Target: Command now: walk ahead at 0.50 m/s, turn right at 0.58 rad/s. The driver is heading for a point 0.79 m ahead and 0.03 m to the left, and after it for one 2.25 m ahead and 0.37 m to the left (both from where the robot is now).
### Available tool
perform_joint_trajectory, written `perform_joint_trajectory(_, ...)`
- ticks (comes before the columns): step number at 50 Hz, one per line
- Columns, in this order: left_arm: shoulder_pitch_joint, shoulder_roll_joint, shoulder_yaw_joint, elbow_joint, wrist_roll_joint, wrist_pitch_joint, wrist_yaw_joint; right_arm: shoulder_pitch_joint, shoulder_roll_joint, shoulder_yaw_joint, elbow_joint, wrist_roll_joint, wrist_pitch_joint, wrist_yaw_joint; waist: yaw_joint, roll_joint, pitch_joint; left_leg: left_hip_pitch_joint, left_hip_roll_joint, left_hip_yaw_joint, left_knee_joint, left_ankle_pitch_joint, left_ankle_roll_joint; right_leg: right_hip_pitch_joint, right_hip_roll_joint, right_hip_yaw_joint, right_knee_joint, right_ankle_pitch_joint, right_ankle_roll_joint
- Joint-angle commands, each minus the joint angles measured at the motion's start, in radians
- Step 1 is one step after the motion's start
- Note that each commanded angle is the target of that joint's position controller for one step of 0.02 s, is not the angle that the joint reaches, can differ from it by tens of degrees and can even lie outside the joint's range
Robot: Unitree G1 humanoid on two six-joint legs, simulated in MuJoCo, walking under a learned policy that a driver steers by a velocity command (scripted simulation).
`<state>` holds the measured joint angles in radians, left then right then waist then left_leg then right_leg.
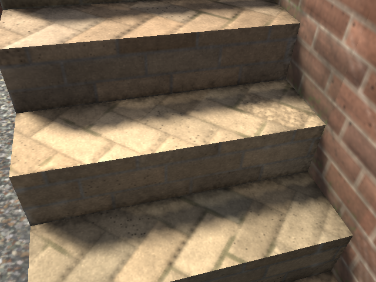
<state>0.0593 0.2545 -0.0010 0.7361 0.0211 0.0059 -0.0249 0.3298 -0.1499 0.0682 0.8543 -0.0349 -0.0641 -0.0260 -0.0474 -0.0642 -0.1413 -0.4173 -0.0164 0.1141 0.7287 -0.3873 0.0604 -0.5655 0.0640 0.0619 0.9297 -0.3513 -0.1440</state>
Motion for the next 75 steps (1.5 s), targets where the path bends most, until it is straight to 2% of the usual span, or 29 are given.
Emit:
perform_joint_trajectory(1,-0.006,-0.118,-0.050,-0.095,-0.038,-0.071,-0.054,0.153,-0.209,-0.043,-0.021,-0.087,-0.048,0.023,0.014,0.371,-0.062,0.428,0.472,-0.999,-0.529,-0.310,0.209,-0.590,0.075,0.187,0.824,0.060,0.018)
perform_joint_trajectory(3,-0.099,-0.012,-0.025,-0.116,-0.043,-0.078,-0.052,-0.016,-0.135,-0.025,-0.043,-0.046,-0.052,-0.006,0.061,0.149,0.104,0.317,0.455,-0.764,-0.478,-0.344,0.159,-0.773,-0.005,0.138,1.228,0.178,0.101)
perform_joint_trajectory(6,-0.215,-0.036,-0.048,-0.152,-0.042,-0.058,-0.038,0.111,-0.086,-0.020,0.016,-0.043,-0.038,0.005,-0.003,0.037,0.188,0.204,0.331,-0.402,-0.440,-0.167,0.117,-0.752,-0.081,0.078,1.124,0.300,0.135)
perform_joint_trajectory(13,-0.166,-0.125,-0.046,-0.114,-0.061,-0.020,-0.045,0.192,-0.120,-0.045,0.084,-0.071,-0.032,0.018,-0.037,0.195,0.133,0.297,0.397,-0.152,-0.465,0.076,0.088,-0.780,-0.108,0.070,1.191,0.419,0.091)
perform_joint_trajectory(20,-0.240,-0.105,-0.039,-0.162,-0.017,0.000,-0.020,0.225,-0.138,-0.068,0.093,-0.040,0.004,-0.028,-0.071,0.224,0.231,0.444,0.431,-0.053,-0.576,0.111,0.088,-0.814,-0.184,0.038,0.962,0.290,0.134)
perform_joint_trajectory(23,-0.246,-0.077,-0.049,-0.153,0.001,-0.010,-0.025,0.015,-0.201,-0.099,0.047,0.034,0.056,-0.046,0.007,0.214,0.206,0.141,0.294,0.188,-0.615,0.327,0.031,-0.163,-0.213,-0.171,0.351,0.210,0.093)
perform_joint_trajectory(25,-0.049,0.013,0.002,-0.088,0.013,-0.064,-0.012,0.135,-0.285,-0.116,0.049,0.062,0.115,-0.050,0.073,0.178,0.134,0.279,0.159,0.113,-0.244,1.015,0.058,0.160,-0.034,-0.342,-0.103,0.115,0.093)
perform_joint_trajectory(27,0.148,0.112,0.056,0.031,0.017,-0.085,0.016,0.034,-0.241,-0.099,-0.053,0.047,0.072,-0.032,0.141,0.223,0.094,0.268,0.145,0.020,0.046,0.842,-0.059,0.433,-0.082,-0.210,-0.662,0.749,0.111)
perform_joint_trajectory(28,0.247,0.134,0.046,0.109,0.026,-0.088,0.011,-0.051,-0.137,-0.068,-0.113,0.029,0.042,-0.016,0.141,0.109,0.106,0.043,0.084,-0.002,0.358,0.035,-0.111,0.623,-0.245,-0.021,-0.761,1.198,0.130)
perform_joint_trajectory(29,0.418,0.266,0.072,0.134,0.074,-0.065,0.036,0.073,-0.027,-0.050,-0.129,-0.008,-0.001,0.014,0.111,-0.244,-0.123,-0.485,-0.068,-0.206,1.101,-0.347,-0.170,1.112,-0.498,0.132,-0.206,2.472,-0.017)
perform_joint_trajectory(30,0.528,0.287,0.078,0.132,0.110,-0.035,0.053,0.084,-0.065,-0.073,-0.112,0.053,-0.058,0.050,0.152,-0.267,-0.344,-0.597,-0.111,-0.375,1.517,-0.333,-0.179,1.074,-0.618,0.173,-0.216,2.519,-0.124)
perform_joint_trajectory(31,0.526,0.258,0.084,0.121,0.095,-0.016,0.046,-0.116,-0.100,-0.082,-0.222,0.089,-0.063,0.052,0.185,-0.234,-0.382,-0.736,-0.089,-0.340,1.756,-0.249,-0.178,1.051,-0.614,0.220,-0.307,1.995,-0.190)
perform_joint_trajectory(34,0.330,0.128,0.062,0.175,0.022,-0.036,0.126,-0.387,0.006,-0.012,-0.471,0.081,0.033,0.058,0.053,-0.284,-0.026,-1.061,0.058,-0.371,1.951,-0.313,-0.135,0.884,-0.637,0.180,-0.564,0.958,-0.066)
perform_joint_trajectory(35,0.291,0.063,0.029,0.189,0.019,-0.053,0.150,-0.342,0.003,-0.008,-0.499,0.054,0.051,0.077,-0.019,-0.219,0.022,-1.088,0.085,-0.408,2.042,-0.296,-0.109,0.803,-0.672,0.154,-0.581,0.930,-0.023)
perform_joint_trajectory(37,0.491,0.041,0.027,0.258,0.040,-0.070,0.165,-0.492,0.005,0.005,-0.594,0.011,0.030,0.083,0.087,-0.080,-0.032,-1.142,0.054,-0.337,1.963,-0.300,-0.113,1.087,-0.581,0.112,-0.510,1.380,-0.028)
perform_joint_trajectory(40,0.317,0.144,0.067,0.154,-0.012,-0.039,0.165,-0.493,0.021,0.049,-0.680,0.044,0.058,0.128,-0.025,0.018,0.005,-0.813,0.197,-0.275,1.112,-0.433,-0.076,0.719,-0.475,-0.150,-0.677,0.905,0.075)
perform_joint_trajectory(42,0.305,0.271,0.098,0.091,-0.026,-0.004,0.146,-0.647,0.057,0.070,-0.705,0.088,0.079,0.122,0.041,-0.062,0.014,-0.176,0.034,-0.011,0.559,-0.477,-0.047,0.332,-0.397,-0.219,-0.879,1.098,0.038)
perform_joint_trajectory(43,0.343,0.321,0.110,0.122,-0.009,-0.018,0.117,-0.500,0.049,0.044,-0.632,0.068,0.115,0.098,0.006,-0.165,-0.048,0.040,-0.032,0.026,0.784,-0.359,-0.043,0.299,-0.465,-0.265,-0.842,1.710,0.008)
perform_joint_trajectory(44,0.248,0.451,0.143,0.091,-0.035,-0.023,0.098,-0.193,-0.079,-0.017,-0.570,0.046,0.140,0.086,-0.157,-0.344,-0.158,0.040,-0.074,-0.063,0.718,-0.489,-0.012,0.495,-0.465,-0.256,-0.640,2.259,0.008)
perform_joint_trajectory(46,0.102,0.467,0.155,0.004,-0.059,-0.076,0.051,0.129,-0.277,-0.101,-0.471,-0.022,0.177,0.044,-0.316,-0.119,-0.359,0.267,0.015,-0.495,0.312,-0.414,0.149,0.269,-0.419,-0.148,-0.017,2.006,0.003)
perform_joint_trajectory(47,-0.024,0.259,0.114,-0.070,-0.040,-0.067,0.036,0.138,-0.400,-0.136,-0.421,-0.044,0.184,0.011,-0.267,0.371,-0.279,0.392,0.196,-0.971,-0.196,-0.370,0.272,-0.190,-0.181,-0.139,0.364,0.279,0.089)
perform_joint_trajectory(48,-0.091,0.127,0.100,-0.051,0.003,-0.050,0.035,0.017,-0.384,-0.131,-0.385,-0.045,0.166,0.011,-0.201,0.464,-0.227,0.323,0.213,-1.051,-0.336,-0.439,0.248,-0.405,-0.140,0.067,0.953,0.048,0.052)
perform_joint_trajectory(50,-0.046,-0.060,0.030,-0.133,0.015,-0.039,0.040,-0.120,-0.258,-0.104,-0.308,0.035,0.136,0.040,-0.028,0.362,0.090,0.050,0.183,-0.800,-0.283,-0.529,0.088,-0.617,-0.102,0.054,1.199,0.041,0.050)
perform_joint_trajectory(53,0.249,0.002,0.036,-0.058,0.022,-0.041,0.068,-0.273,-0.149,-0.090,-0.230,0.054,0.123,0.077,0.164,0.328,0.205,-0.178,0.080,-0.526,-0.266,-0.406,0.004,-0.525,-0.080,-0.006,1.199,0.192,0.116)
perform_joint_trajectory(59,0.231,-0.015,0.018,-0.058,0.026,-0.017,0.147,-0.288,-0.144,-0.077,-0.245,-0.008,0.054,0.081,0.116,0.230,0.209,-0.271,0.147,-0.479,-0.342,-0.180,0.115,-0.559,-0.050,-0.084,1.283,0.420,0.181)
perform_joint_trajectory(69,-0.015,-0.056,-0.045,-0.158,-0.008,-0.103,0.101,0.069,-0.206,-0.086,-0.118,0.019,0.035,0.028,-0.053,0.203,0.173,0.374,0.229,-0.701,-0.428,-0.035,0.206,-1.031,-0.129,-0.073,1.296,0.257,0.200)
perform_joint_trajectory(70,-0.086,-0.077,-0.055,-0.197,-0.022,-0.096,0.109,0.147,-0.221,-0.096,-0.088,0.053,0.034,0.015,-0.091,0.267,0.194,0.428,0.251,-0.730,-0.511,-0.085,0.228,-1.102,-0.142,-0.081,1.274,0.154,0.202)
perform_joint_trajectory(74,-0.134,-0.100,-0.066,-0.282,0.017,-0.086,0.082,0.183,-0.231,-0.130,-0.045,0.061,0.039,-0.028,-0.039,0.266,0.181,0.415,0.245,-0.644,-0.574,0.150,0.172,-0.994,-0.194,-0.132,1.074,0.088,0.194)
perform_joint_trajectory(75,-0.259,-0.149,-0.090,-0.361,0.032,-0.092,0.080,0.150,-0.232,-0.143,-0.048,0.105,0.058,-0.052,-0.027,0.316,0.198,0.263,0.259,-0.623,-0.674,0.250,0.168,-0.799,-0.203,-0.118,0.847,-0.116,0.152)
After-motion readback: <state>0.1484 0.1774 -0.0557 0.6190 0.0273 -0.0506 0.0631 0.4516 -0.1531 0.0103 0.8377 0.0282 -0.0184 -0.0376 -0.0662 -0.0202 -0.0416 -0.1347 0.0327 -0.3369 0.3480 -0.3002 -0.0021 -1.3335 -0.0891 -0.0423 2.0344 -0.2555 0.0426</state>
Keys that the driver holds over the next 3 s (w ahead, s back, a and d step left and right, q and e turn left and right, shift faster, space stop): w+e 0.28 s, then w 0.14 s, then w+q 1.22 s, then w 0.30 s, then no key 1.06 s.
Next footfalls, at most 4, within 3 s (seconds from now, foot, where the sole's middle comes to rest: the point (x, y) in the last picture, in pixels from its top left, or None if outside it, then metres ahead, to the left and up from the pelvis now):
0.56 right None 0.15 -0.36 -0.74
0.90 left None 0.29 0.02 -0.55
1.60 right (266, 217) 0.61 -0.23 -0.35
2.12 left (138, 124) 0.78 0.13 -0.16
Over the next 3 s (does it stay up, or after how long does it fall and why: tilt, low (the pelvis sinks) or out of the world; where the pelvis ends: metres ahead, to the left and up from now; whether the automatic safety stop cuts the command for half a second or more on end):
stays up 0.93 0.02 0.73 its command is cut before an obstacle after 0.5 s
